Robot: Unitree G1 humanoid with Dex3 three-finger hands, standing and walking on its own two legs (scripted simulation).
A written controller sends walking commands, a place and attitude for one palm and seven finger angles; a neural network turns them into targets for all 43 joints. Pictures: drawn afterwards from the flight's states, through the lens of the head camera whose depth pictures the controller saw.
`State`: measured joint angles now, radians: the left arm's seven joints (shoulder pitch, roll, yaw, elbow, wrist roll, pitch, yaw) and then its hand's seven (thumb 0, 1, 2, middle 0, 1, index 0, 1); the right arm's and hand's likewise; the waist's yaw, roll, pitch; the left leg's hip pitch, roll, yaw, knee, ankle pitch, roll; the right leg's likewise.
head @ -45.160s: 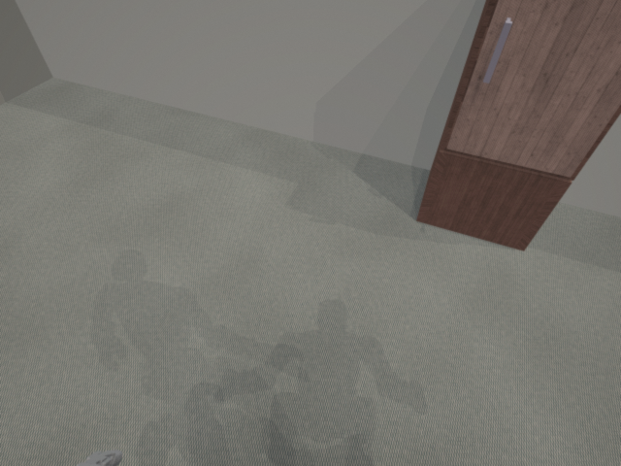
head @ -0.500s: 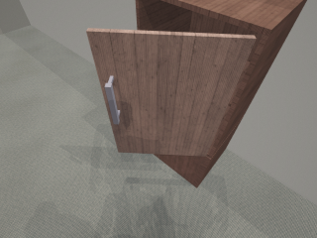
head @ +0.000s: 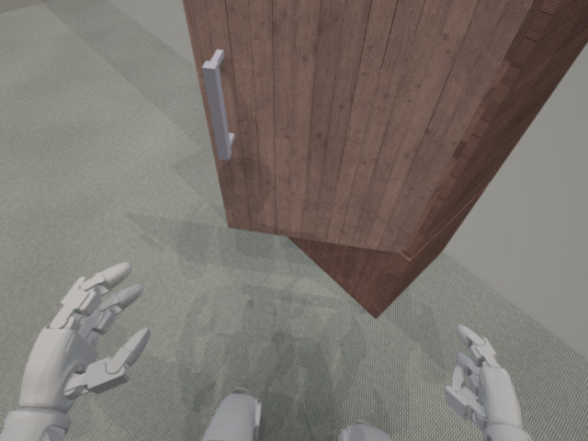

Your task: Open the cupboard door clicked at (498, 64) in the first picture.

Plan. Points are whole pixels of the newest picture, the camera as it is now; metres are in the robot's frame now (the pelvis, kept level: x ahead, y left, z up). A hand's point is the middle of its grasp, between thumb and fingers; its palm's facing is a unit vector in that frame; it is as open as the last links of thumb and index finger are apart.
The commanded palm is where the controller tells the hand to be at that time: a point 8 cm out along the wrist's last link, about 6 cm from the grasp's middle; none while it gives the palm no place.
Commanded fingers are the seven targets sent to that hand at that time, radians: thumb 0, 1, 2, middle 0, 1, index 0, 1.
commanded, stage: raise the hand with hooked fingers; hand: left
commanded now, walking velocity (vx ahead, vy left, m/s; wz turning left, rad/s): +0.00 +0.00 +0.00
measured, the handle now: (222, 109) +0.57 +0.19 +0.12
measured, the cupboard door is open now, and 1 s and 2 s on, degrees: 38 38 38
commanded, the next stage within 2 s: move the hooked fingers beside the handle in 1.58 s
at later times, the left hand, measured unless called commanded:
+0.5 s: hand (97, 289) +0.26 +0.27 +0.08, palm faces -0.04 -1.00 -0.06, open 12.2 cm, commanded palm +0.23 +0.32 +0.10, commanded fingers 0.00 -0.31 0.38 -0.29 -1.08 -0.29 -1.08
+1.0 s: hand (54, 239) +0.29 +0.31 +0.13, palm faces -0.02 -1.00 -0.06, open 13.9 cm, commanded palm +0.27 +0.36 +0.13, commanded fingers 0.00 -0.50 0.30 -0.30 -1.20 -0.30 -1.20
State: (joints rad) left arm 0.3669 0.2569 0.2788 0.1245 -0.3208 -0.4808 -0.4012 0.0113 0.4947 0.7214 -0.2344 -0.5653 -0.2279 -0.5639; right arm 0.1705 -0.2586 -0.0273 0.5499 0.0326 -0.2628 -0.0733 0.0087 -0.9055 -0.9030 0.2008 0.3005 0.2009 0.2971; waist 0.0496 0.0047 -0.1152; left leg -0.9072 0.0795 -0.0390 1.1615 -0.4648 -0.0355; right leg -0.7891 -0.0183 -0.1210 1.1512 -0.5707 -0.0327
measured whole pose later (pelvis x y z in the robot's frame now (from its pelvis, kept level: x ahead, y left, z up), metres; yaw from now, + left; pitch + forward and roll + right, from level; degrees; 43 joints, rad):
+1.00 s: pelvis +0.01 +0.04 +0.05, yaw -1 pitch +8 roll -3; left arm 0.00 0.42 0.41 0.32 -0.35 -0.21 -0.51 -0.01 -0.49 0.30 -0.30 -1.20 -0.30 -1.19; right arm 0.26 -0.26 0.06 0.56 0.05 -0.22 -0.09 0.01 -0.90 -0.90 0.21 0.30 0.21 0.30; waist 0.01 0.03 -0.08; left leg -0.67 0.05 0.02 0.90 -0.37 0.02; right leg -0.54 -0.04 -0.08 0.84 -0.43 0.03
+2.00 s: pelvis +0.02 +0.02 +0.05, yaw -1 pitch +9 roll -2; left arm -0.21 0.44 0.42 0.55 -0.32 -0.24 -0.53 -0.01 -0.50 0.30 -0.30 -1.20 -0.30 -1.20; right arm 0.28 -0.28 0.04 0.59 0.05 -0.18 -0.10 0.01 -0.90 -0.90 0.20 0.30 0.20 0.30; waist -0.01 0.02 -0.07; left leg -0.66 0.06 0.02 0.86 -0.36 -0.01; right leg -0.56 -0.02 -0.07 0.83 -0.43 0.00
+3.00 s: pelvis +0.02 +0.03 +0.04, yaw -3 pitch +15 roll -3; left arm -0.69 0.54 0.44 1.03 -0.19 -0.35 -0.44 -0.01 -0.50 0.30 -0.30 -1.20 -0.30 -1.20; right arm 0.37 -0.28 0.03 0.63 0.03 -0.01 -0.06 0.01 -0.90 -0.90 0.20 0.30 0.20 0.30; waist -0.10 0.01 -0.09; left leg -0.83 0.08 0.03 0.94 -0.39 0.01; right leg -0.73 -0.01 -0.05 0.90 -0.44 0.01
